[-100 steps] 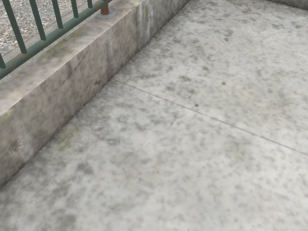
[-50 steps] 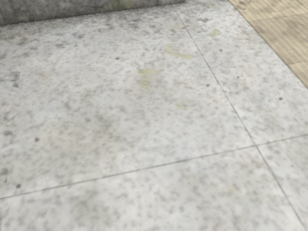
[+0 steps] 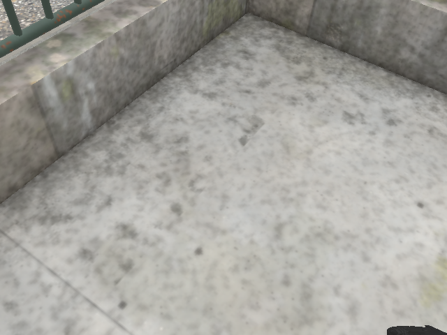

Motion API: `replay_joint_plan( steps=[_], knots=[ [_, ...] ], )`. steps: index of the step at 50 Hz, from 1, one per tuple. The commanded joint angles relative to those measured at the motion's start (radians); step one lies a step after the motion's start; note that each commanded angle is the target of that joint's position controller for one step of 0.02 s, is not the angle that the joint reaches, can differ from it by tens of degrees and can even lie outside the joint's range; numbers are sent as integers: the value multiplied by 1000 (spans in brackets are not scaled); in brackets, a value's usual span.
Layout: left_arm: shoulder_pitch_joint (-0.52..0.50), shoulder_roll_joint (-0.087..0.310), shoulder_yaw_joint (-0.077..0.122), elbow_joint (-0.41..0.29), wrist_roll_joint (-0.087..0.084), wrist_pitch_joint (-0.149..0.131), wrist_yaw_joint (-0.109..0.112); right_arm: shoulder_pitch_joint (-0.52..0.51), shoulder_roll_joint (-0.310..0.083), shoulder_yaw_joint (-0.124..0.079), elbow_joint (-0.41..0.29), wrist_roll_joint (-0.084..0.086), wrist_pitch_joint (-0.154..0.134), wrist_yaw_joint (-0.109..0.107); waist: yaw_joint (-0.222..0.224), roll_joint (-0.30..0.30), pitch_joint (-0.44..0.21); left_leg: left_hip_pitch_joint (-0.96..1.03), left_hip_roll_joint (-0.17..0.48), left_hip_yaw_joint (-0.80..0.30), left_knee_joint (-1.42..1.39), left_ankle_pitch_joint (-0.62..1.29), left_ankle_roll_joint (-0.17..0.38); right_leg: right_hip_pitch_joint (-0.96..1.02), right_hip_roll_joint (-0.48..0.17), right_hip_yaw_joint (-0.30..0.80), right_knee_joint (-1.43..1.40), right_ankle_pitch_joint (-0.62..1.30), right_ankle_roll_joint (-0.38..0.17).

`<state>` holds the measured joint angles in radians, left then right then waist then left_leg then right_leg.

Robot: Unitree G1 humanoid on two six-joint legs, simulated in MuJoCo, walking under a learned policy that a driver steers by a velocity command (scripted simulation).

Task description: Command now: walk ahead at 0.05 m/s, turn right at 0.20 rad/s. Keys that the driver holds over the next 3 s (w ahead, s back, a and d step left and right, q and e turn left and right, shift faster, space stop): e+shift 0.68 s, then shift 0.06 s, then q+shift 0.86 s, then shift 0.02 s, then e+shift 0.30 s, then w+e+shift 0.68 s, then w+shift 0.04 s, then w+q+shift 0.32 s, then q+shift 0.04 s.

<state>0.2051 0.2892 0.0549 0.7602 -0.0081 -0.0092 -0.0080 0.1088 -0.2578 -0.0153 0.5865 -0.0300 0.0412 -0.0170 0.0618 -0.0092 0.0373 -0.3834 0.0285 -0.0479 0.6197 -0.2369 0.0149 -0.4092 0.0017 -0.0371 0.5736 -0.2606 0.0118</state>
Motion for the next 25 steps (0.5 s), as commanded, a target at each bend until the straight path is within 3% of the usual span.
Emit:
replay_joint_plan(
  steps=[1,2,4,6,8,10,13,15,16,17,18,19,20,21,22,23,25],
  knots=[
    [-64,149,33,-107,-22,-8,9,82,-250,-81,-56,-37,-5,-18,-118,255,-82,81,354,-316,-364,-60,274,-163,-5,61,416,-310,29],
    [-19,161,51,-93,-33,7,22,20,-202,-69,-54,-25,-18,-18,-78,240,-46,63,312,-245,-359,-45,240,-208,-2,62,529,-267,36],
    [68,141,62,-52,-18,42,49,-68,-122,-48,-61,2,-37,-27,-41,203,-52,93,260,-119,-326,90,184,-242,-15,67,681,-180,70],
    [71,104,58,-72,-18,55,56,-73,-83,-39,-53,6,-42,-37,-35,142,-73,129,255,-43,-299,201,178,-250,-34,56,715,-119,92],
    [23,56,41,-117,-17,58,46,-56,-82,-47,-37,11,-38,-48,-55,123,-98,205,258,1,-267,230,171,-253,-70,44,566,-75,98],
    [-15,16,21,-158,-11,56,21,-34,-111,-65,-21,15,-30,-53,-79,138,-133,235,277,32,-239,270,175,-173,-89,21,404,-98,85],
    [2,51,28,-192,-13,55,-11,3,-156,-92,9,28,-27,-45,-85,173,-154,246,323,41,-205,333,182,-62,-70,-39,251,-135,40],
    [65,57,38,-182,-13,60,-18,-20,-159,-99,20,49,-29,-39,-42,156,-148,212,324,82,-134,306,135,40,-41,-80,86,-31,-5],
    [104,74,50,-167,-10,61,-10,4,-133,-98,37,53,-30,-36,-32,105,-138,158,287,132,-47,206,76,118,-9,-71,-12,53,-40],
    [146,151,78,-160,-3,58,6,49,-96,-95,48,36,-28,-30,-37,-84,-107,2,194,221,173,10,-10,230,-73,96,-116,341,-101],
    [158,301,111,-193,8,50,24,-14,-38,-74,-26,-5,-30,-24,-53,-441,-77,-369,19,225,504,-424,-122,375,-319,532,-148,730,-288],
    [195,269,101,-208,46,25,11,-150,-82,-81,-55,0,-42,-29,52,-303,-203,-429,-34,14,657,-468,-106,390,-375,635,-219,608,-399],
    [159,249,93,-205,48,7,7,-171,-101,-89,-50,26,-46,-32,30,-188,-169,-445,-22,-33,687,-384,-75,383,-333,570,-233,464,-354],
    [84,223,89,-213,18,3,17,-147,-96,-92,-30,29,-47,-40,-15,-105,-137,-451,-6,-52,656,-283,-60,355,-279,506,-220,386,-290],
    [18,182,76,-229,-11,11,28,-123,-109,-97,-16,20,-45,-47,-44,-77,-122,-437,6,-61,614,-210,-61,318,-251,459,-209,366,-251],
    [-34,160,66,-245,-19,22,40,-100,-112,-102,-9,13,-46,-47,-71,-91,-130,-379,-2,-58,584,-153,-66,263,-214,419,-203,366,-230],
    [-48,146,62,-257,-9,36,53,-71,-88,-97,9,15,-52,-36,-82,-92,-156,-323,-40,-47,514,-80,-78,240,-166,392,-193,365,-214]
  ],
)
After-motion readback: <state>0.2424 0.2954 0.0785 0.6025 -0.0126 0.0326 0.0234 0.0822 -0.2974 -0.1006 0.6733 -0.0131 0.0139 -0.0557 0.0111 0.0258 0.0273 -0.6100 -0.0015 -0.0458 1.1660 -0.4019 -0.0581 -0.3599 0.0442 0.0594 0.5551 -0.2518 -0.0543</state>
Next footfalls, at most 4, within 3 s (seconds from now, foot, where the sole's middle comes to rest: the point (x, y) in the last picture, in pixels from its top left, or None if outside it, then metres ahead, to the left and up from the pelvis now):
0.32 right None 0.02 -0.14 -0.76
0.78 left None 0.16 0.01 -0.76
1.06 right None -0.04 -0.14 -0.76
1.46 left None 0.13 0.09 -0.76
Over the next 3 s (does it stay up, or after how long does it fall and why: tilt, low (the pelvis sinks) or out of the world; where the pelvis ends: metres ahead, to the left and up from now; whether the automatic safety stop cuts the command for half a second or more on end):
stays up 0.60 -0.34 0.00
